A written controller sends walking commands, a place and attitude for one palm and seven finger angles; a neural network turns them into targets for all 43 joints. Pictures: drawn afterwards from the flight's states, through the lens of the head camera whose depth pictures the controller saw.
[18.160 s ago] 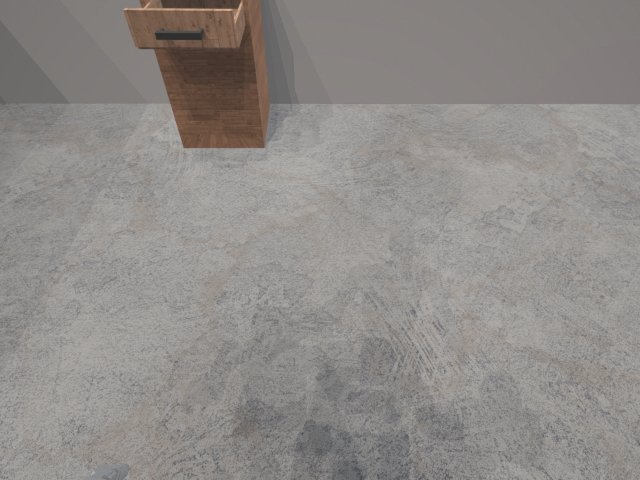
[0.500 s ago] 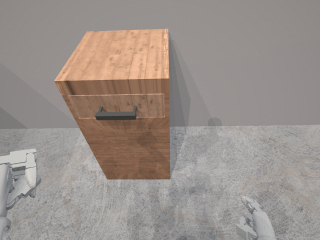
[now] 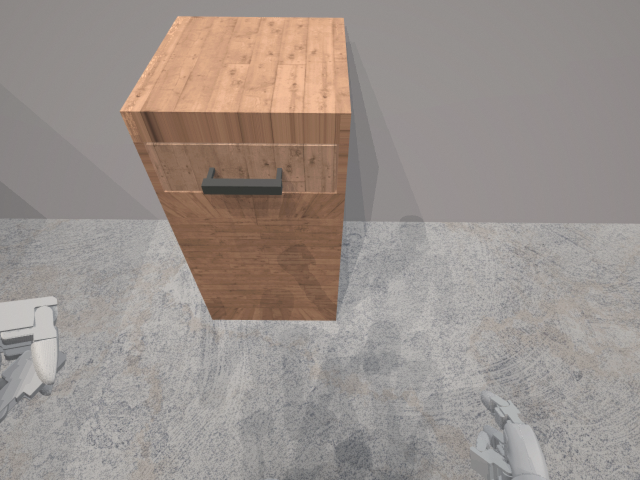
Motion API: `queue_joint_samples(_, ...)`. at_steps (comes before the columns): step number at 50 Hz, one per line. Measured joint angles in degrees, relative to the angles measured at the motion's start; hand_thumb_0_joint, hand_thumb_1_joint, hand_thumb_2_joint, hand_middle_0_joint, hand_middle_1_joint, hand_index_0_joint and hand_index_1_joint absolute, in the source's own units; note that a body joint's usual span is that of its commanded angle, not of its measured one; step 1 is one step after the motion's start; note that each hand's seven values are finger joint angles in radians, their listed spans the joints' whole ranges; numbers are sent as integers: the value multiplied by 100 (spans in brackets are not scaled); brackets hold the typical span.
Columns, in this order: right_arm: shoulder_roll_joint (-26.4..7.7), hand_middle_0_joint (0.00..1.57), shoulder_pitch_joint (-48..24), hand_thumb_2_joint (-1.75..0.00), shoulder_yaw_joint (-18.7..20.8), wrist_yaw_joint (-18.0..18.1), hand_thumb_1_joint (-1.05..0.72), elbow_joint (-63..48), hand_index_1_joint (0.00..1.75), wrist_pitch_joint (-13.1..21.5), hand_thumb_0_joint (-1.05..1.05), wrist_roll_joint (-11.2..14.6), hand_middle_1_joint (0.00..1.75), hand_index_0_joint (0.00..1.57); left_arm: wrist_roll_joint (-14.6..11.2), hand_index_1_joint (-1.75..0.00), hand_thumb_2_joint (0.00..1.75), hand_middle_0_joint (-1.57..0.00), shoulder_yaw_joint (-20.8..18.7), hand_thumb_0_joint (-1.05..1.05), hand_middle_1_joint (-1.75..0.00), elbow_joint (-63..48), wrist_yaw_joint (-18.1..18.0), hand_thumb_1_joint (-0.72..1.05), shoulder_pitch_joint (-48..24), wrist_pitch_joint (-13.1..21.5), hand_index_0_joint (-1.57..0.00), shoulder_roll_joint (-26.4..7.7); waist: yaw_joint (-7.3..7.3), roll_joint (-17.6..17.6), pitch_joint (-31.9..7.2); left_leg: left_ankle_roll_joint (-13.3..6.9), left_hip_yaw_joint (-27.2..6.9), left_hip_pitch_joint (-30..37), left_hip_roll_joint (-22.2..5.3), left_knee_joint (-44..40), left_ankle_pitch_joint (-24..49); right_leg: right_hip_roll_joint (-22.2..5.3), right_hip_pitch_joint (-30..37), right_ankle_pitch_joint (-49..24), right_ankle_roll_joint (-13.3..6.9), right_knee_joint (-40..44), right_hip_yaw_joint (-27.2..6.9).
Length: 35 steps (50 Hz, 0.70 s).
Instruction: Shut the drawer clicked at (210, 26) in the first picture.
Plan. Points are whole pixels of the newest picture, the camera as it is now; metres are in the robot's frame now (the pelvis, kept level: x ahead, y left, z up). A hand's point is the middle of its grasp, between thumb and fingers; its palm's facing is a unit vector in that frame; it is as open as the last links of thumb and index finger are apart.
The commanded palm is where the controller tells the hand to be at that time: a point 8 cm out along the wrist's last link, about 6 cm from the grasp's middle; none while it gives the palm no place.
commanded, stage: step back with the hand held close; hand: left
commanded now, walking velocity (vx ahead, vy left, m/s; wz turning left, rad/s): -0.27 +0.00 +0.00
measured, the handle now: (244, 179) +0.68 +0.20 -0.08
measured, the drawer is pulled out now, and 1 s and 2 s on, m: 0.00 0.00 0.00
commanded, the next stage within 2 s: stop stepping back and stand still in 0.52 s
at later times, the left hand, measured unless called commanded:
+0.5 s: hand out of the picture +0.10 +0.25 +0.17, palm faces +0.42 -0.79 -0.45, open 3.3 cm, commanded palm +0.03 +0.28 +0.18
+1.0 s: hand out of the picture +0.05 +0.23 +0.16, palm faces +0.33 -0.85 -0.42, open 3.3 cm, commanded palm +0.00 +0.28 +0.18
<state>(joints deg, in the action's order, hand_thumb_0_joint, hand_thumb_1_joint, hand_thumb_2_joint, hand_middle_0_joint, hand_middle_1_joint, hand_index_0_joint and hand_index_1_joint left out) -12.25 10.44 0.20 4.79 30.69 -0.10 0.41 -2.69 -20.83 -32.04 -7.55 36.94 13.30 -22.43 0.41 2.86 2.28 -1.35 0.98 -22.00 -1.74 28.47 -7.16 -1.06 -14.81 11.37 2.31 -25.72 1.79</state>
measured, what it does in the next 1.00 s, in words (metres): walks backwards: right foot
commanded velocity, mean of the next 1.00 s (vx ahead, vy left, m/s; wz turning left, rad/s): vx -0.18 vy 0.02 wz -0.05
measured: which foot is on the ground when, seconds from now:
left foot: down 0.00-1.00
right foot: down 0.00-0.34, up 0.36-0.58, down 0.60-1.00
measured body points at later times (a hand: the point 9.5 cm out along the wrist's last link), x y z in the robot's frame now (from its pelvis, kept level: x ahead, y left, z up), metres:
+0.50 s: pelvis -0.09 +0.00 -0.01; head -0.06 +0.02 +0.44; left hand +0.07 +0.29 +0.20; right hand +0.10 -0.22 -0.08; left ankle +0.03 +0.10 -0.74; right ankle -0.15 -0.14 -0.68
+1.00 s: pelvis -0.14 +0.00 -0.01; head -0.16 +0.02 +0.44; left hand +0.03 +0.28 +0.18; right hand -0.04 -0.28 -0.09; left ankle -0.01 +0.09 -0.74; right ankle -0.23 -0.14 -0.74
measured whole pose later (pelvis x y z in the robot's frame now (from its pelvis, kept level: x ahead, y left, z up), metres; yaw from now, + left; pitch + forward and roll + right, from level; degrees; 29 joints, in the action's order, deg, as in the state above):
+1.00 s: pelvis -0.14 +0.00 -0.01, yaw -2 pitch -3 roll -3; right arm -15.6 17.8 2.4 5.9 38.1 4.0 0.3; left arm -2.7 -20.4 -31.5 -8.1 37.9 13.2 -22.0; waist 2.1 1.4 -1.6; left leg -1.8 0.3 -24.6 -0.8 33.5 -6.0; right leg 1.6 -2.9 24.2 1.1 -29.5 -0.8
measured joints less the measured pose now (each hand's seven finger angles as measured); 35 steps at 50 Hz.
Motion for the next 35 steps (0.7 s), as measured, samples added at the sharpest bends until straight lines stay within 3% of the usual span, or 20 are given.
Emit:
queue_joint_samples(9,16,20,177,-89,36,18,-90,53,30,317,2,-22,30,21,146,-160,90,-141,-151,2,-159,-52,7,89,-166,171,-140,-95,130,-45,111,-47,-177,-518,70,425,-181,310,-428,108,-110,-620,-336)
queue_joint_samples(12,-39,20,138,-89,107,-47,-90,220,30,318,2,-36,30,21,100,-160,90,-141,-149,2,-159,-161,-30,89,-49,247,-140,1,-4,-36,65,70,-208,-784,108,954,-952,296,-548,91,-128,-657,-334)
queue_joint_samples(15,-70,20,81,-89,171,-77,-90,442,30,232,2,-66,30,21,83,-160,90,-141,-46,2,-160,-218,-98,89,-25,222,-140,178,-144,-133,-42,128,-134,-559,231,1216,-1113,250,-600,-30,-68,-599,-496)
queue_joint_samples(16,-92,20,85,-89,168,-60,-90,451,30,220,2,-65,30,21,83,-160,90,-141,-16,2,-160,-229,-111,89,-56,213,-140,215,-148,-118,-99,81,-146,-362,219,882,-1049,268,-651,-61,-38,-596,-504)
queue_joint_samples(18,-80,20,5,-89,170,3,-91,438,30,247,2,-58,30,21,106,-160,90,-141,-9,2,-160,-176,-124,89,-293,218,-141,188,-108,-137,-27,-60,-154,-376,225,602,-147,295,-785,61,-12,-760,-516)
queue_joint_samples(22,133,20,-108,-89,148,-43,-91,399,30,424,2,-120,30,21,206,-160,90,-141,-176,2,-160,27,-59,89,-584,205,-141,22,-15,-121,10,-176,-213,-522,105,455,29,675,-1032,931,-52,-2591,-574)
queue_joint_samples(24,234,20,-91,-89,104,-137,-91,365,30,530,2,-155,30,21,164,-160,90,-141,-250,2,-160,-94,-65,89,-503,192,-141,-23,-23,-117,-102,-145,-199,-612,-15,258,193,730,-838,1277,-93,-2872,-439)
queue_joint_samples(27,346,20,-86,-89,13,-263,-90,369,30,662,2,-209,30,21,29,-160,90,-141,-252,2,-160,-368,-66,89,-267,226,-140,-36,-86,-183,-306,-18,-70,-737,-150,-109,505,587,-188,1765,-219,-2006,-233)
queue_joint_samples(30,415,20,-181,-89,-85,-324,-90,344,30,692,2,-255,30,21,-42,-160,90,-141,-295,2,-160,-581,-2,89,-125,329,-140,-155,-174,-362,-359,62,198,-927,-193,-277,739,331,588,1191,-338,-220,-218)
queue_joint_samples(32,344,20,-348,-89,-110,-304,-90,439,30,602,1,-256,30,21,-26,-160,90,-141,-198,2,-160,-519,79,89,-242,441,-140,-137,-218,-208,-197,144,214,-1035,-354,-108,618,433,600,1101,-251,-18,-271)
queue_joint_samples(35,266,20,-246,-89,-102,-239,-90,563,30,412,1,-134,30,21,-40,-160,90,-141,-47,2,-160,-408,128,89,-242,370,-141,-195,-97,-175,-137,151,106,-835,-244,148,322,444,641,1061,-259,-169,-338)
